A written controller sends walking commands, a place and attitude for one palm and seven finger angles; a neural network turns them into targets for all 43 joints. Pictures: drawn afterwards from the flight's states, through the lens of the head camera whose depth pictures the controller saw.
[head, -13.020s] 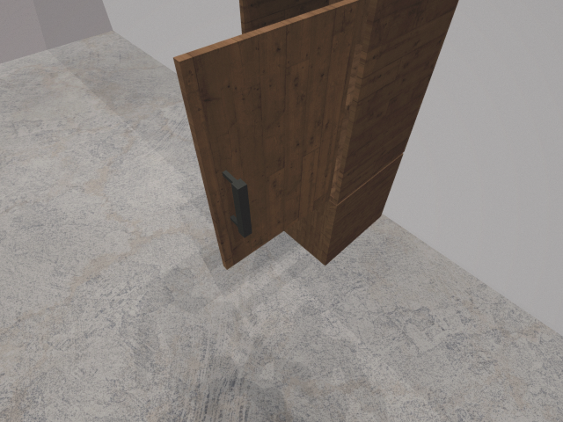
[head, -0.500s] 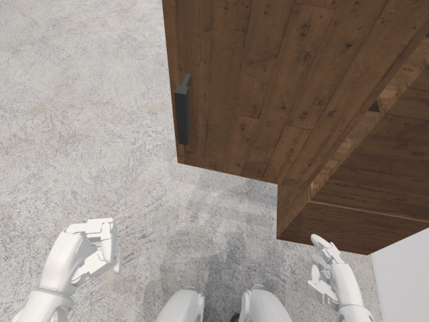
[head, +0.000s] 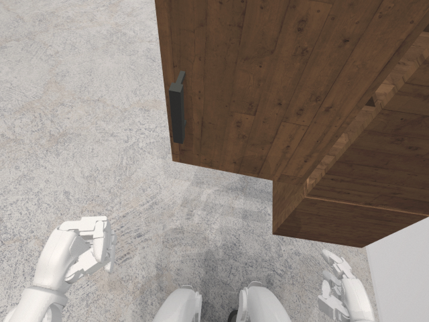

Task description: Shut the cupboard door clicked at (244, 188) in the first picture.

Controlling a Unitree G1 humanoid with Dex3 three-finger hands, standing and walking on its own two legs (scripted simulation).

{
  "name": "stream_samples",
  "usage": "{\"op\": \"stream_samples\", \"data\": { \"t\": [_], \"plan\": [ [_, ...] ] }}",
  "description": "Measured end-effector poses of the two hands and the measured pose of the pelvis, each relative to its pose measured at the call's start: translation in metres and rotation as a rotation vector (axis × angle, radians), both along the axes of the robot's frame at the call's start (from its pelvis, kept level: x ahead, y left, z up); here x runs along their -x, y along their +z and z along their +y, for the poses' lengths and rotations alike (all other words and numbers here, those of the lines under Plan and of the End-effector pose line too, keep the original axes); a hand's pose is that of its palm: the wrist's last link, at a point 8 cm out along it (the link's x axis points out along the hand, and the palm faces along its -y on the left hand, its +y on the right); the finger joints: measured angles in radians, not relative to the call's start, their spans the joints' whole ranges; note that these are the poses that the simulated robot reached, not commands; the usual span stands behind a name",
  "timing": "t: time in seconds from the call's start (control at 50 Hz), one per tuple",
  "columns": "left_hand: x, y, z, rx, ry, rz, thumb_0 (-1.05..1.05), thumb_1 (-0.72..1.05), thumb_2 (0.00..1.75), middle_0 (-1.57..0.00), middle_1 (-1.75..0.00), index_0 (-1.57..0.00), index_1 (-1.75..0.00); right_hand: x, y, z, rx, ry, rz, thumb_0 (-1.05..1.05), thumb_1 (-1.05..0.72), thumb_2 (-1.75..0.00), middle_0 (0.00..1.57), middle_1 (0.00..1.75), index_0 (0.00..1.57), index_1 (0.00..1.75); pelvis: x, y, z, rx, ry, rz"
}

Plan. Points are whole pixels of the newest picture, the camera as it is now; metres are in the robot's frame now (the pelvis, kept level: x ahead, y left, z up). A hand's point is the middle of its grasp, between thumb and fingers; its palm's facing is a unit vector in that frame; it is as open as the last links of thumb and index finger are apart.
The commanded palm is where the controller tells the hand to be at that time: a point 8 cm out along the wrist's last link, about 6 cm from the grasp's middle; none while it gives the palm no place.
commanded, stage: raise the hand and make a fist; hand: left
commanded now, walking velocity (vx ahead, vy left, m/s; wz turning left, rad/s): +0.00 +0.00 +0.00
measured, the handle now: (180, 109) +0.53 +0.12 +0.04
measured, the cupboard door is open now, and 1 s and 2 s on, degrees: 87 87 85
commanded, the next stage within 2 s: bring the fist close to the handle in 0.04 s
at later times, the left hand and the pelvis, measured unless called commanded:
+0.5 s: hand (148, 219) +0.28 +0.13 +0.04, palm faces -0.17 -0.99 -0.02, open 3.1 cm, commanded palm +0.28 +0.19 +0.04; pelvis +0.00 -0.01 +0.00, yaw +1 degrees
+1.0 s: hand (179, 167) +0.38 +0.10 +0.04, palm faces -0.13 -0.99 -0.02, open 3.1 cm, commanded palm +0.38 +0.15 +0.04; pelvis +0.01 -0.03 +0.01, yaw +0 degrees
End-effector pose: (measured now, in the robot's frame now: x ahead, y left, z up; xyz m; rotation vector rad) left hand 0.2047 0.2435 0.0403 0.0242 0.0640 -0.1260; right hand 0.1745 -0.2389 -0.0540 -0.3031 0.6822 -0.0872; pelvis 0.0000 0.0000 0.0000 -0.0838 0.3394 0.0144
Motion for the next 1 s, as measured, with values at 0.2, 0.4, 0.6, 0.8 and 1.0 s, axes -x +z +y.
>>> {"op": "stream_samples", "data": {
  "t": [0.2, 0.4, 0.6, 0.8, 1.0],
  "plan": [
    [0.0, -0.001, -0.004, -0.003, 0.007, 0.004, 0.02, 0.9, 0.9, -1.3, -1.5, -1.3, -1.5, -0.011, -0.002, 0.006, -0.025, 0.025, -0.021, 0.01, -0.91, -0.9, 0.2, 0.3, 0.2, 0.3, -0.001, -0.001, -0.005, -0.003, 0.003, 0.004],
    [-0.04, 0.001, -0.038, 0.018, -0.043, -0.053, 0.02, 0.9, 0.9, -1.3, -1.5, -1.3, -1.5, -0.012, -0.012, 0.001, -0.026, 0.039, 0.007, 0.01, -0.91, -0.9, 0.2, 0.3, 0.2, 0.3, 0.0, -0.004, -0.01, -0.009, 0.011, 0.012],
    [-0.083, 0.002, -0.056, 0.0, -0.01, -0.038, 0.02, 0.9, 0.9, -1.3, -1.5, -1.3, -1.5, 0.01, -0.017, -0.014, -0.047, -0.018, 0.108, 0.01, -0.91, -0.9, 0.2, 0.3, 0.2, 0.3, -0.004, 0.004, -0.02, -0.031, -0.002, 0.015],
    [-0.127, 0.001, -0.076, 0.005, -0.018, -0.055, 0.02, 0.9, 0.9, -1.3, -1.5, -1.3, -1.5, 0.027, -0.024, -0.034, -0.033, -0.063, 0.2, 0.01, -0.91, -0.9, 0.2, 0.3, 0.2, 0.3, -0.008, 0.007, -0.028, -0.043, -0.007, 0.026],
    [-0.163, 0.005, -0.089, 0.006, -0.005, -0.069, 0.02, 0.9, 0.9, -1.3, -1.5, -1.3, -1.5, 0.041, -0.028, -0.042, -0.041, -0.098, 0.261, 0.01, -0.91, -0.9, 0.2, 0.3, 0.2, 0.3, -0.009, 0.01, -0.031, -0.055, -0.015, 0.033]
  ]
}}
